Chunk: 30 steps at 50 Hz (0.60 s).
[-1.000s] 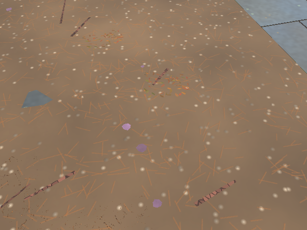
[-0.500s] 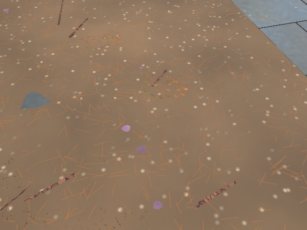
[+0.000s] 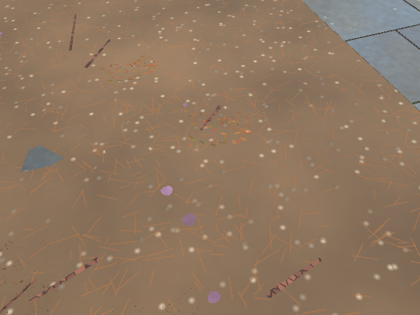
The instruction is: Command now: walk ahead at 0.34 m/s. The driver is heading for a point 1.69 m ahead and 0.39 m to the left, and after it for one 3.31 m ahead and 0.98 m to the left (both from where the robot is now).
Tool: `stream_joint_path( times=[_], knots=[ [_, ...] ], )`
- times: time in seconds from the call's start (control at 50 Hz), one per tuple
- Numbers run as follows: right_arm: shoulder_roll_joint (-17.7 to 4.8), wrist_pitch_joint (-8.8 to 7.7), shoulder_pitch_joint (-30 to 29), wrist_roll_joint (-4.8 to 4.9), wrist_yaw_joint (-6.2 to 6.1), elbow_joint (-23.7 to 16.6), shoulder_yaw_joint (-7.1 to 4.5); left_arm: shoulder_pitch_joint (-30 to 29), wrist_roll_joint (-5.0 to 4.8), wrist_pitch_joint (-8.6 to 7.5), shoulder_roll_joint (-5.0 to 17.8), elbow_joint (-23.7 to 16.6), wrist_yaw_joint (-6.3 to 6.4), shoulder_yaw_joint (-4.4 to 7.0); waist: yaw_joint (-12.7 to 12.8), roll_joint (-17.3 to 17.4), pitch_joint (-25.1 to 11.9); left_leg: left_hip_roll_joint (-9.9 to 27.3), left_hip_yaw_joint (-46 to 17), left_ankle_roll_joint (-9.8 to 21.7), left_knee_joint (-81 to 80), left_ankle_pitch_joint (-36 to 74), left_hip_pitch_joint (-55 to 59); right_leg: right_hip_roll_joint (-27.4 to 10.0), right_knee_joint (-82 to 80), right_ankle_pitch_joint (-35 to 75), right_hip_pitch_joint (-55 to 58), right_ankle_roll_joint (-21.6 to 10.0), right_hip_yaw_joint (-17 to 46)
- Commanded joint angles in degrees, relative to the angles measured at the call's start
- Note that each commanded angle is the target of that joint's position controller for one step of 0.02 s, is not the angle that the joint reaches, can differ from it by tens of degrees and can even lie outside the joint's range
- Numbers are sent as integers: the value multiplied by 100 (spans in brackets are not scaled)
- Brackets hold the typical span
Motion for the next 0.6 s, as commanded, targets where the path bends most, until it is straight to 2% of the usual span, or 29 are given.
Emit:
stream_joint_path(
  times=[0.02, 0.04, 0.06, 0.08, 0.1, 0.12, 0.14, 0.16, 0.2, 0.22, 0.24, 0.28, 0.34, 0.42, 0.48, 0.52, 0.54, 0.56, 0.58, 0.6],
  knots=[
    [-1005, -23, -294, 82, 7, -312, -210, -147, -15, -169, 302, -202, -89, 46, 240, 420, 389, 1186, -1011, 896, -843, -938, -841, 134, -1115, 896, 557, 55, -321],
    [-977, -4, -296, 91, 21, -311, -199, 157, -19, -148, 343, -65, -89, 74, 384, 364, 334, 1112, -916, 842, -593, -1030, -1250, 281, -1310, 1178, 1179, 81, -444],
    [-843, -7, -284, 69, 39, -314, -150, 552, -27, -115, 433, 85, -68, 122, 559, 272, 234, 1007, -852, 748, -268, -1125, -1601, 374, -1372, 1107, 1751, 62, -460],
    [-585, -38, -358, 18, 69, -343, -56, 1019, -57, -102, 579, 189, -30, 181, 809, 44, 135, 784, -589, 541, 499, -938, -2037, 133, -1610, 863, 2392, -70, -66],
    [-88, -87, -494, -118, 133, -498, 100, 1636, -8, -103, 1031, 245, 22, 263, 988, -1250, -129, 259, 129, 98, 2718, -1088, -2688, -1149, -2369, -51, 2893, -499, 1733],
    [-88, -201, -531, 6, 105, -780, 72, 1950, 115, -176, 1523, 298, -81, 318, 905, -1993, -167, -265, -61, 53, 4131, -1873, -3853, -2095, -3306, -1476, 3089, -1358, 4176],
    [-548, -286, -605, 140, 103, -790, -16, 1416, 125, -275, 1174, 178, -139, 197, 702, -1139, 304, 201, -533, 177, 4892, -1544, -4280, -2148, -3391, -2038, 2672, -1444, 4128],
    [-684, -337, -610, 188, 142, -779, -52, 946, 106, -330, 853, 14, -173, 97, 527, -957, 607, 443, -561, 284, 4980, -890, -4444, -1856, -3407, -1686, 2422, -1222, 3428],
    [-690, -357, -607, 34, 150, -686, -104, 470, 107, -326, 663, -150, -222, 2, 316, -727, 645, 764, -422, 229, 4559, -19, -4148, -1356, -3462, -168, 2109, -893, 2252],
    [-649, -334, -648, -2, 181, -677, -116, 502, 134, -292, 532, -141, -215, -47, 293, -758, 604, 851, -340, 161, 4354, 271, -3896, -1149, -3504, 475, 1968, -782, 1778],
    [-541, -306, -680, -17, 208, -666, -102, 659, 156, -271, 523, -93, -194, -59, 314, -786, 555, 850, -213, 77, 4236, 509, -3802, -1023, -3521, 1066, 1937, -782, 1461],
    [-414, -251, -910, -52, 220, -748, -86, 957, 158, -240, 593, -3, -128, -57, 375, -631, 536, 838, -64, -104, 3891, 846, -3917, -934, -3537, 1976, 1994, -888, 1087],
    [-238, -241, -1620, -51, 218, -1041, -21, 1054, 164, -192, 699, -14, -34, -62, 495, -531, 642, 735, 79, -262, 2763, 1391, -3802, -813, -3637, 2544, 1812, -912, 689],
    [-140, -271, -2373, -7, 299, -1288, 51, 1421, 103, -161, 755, 73, 21, -50, 685, -554, 817, 505, 262, -215, 1600, 1972, -3362, -856, -3785, 2479, 1878, -907, 455],
    [-206, -316, -2647, 15, 400, -1455, 54, 1502, 50, -95, 796, 133, 42, -4, 591, -556, 887, 471, 142, -11, 1194, 1805, -3378, -1132, -3561, 2879, 2455, -881, 418],
    [-369, -347, -2464, 9, 449, -1453, -4, 1379, 61, -34, 901, 90, 55, 53, 366, -616, 659, 352, 181, 159, 1080, 1434, -3010, -1258, -3134, 3839, 2831, -786, 379],
    [-511, -347, -2157, 4, 443, -1386, -70, 1297, 88, 3, 988, 49, 59, 86, 175, -742, 370, 182, 293, 250, 1141, 1200, -2510, -1260, -2719, 4865, 2950, -732, 354],
    [-707, -336, -1481, 12, 416, -1205, -181, 1210, 130, 60, 1020, 12, 55, 100, -189, -840, -100, -28, 449, 386, 1166, 1056, -1631, -1145, -1887, 5858, 2928, -657, 247],
    [-947, -307, -463, 24, 363, -901, -312, 1157, 171, 101, 933, -56, 50, 58, -650, -786, -721, 25, 388, 568, 1188, 1170, -168, -878, -645, 5850, 2331, -490, 83],
    [-1403, -287, 403, -121, 312, -713, -432, 1643, 225, 50, 442, -190, -9, -92, -586, 102, -1630, 1375, -1483, 1228, 1338, 707, 2251, -305, 1431, 3857, 190, -230, -79]
  ],
)
Keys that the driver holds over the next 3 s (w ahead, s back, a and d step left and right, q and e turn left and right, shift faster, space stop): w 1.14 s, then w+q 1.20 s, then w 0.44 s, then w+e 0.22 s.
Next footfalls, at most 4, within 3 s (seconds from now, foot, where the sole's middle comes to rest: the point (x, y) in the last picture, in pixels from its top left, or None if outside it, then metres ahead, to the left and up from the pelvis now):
0.08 right None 0.09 -0.14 -0.78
0.58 left None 0.46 0.08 -0.78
1.12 right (260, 246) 0.77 -0.15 -0.78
1.68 left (187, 190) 1.04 0.11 -0.78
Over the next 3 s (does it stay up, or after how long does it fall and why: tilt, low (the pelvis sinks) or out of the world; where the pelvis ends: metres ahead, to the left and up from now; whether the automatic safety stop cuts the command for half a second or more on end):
stays up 1.48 0.36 0.00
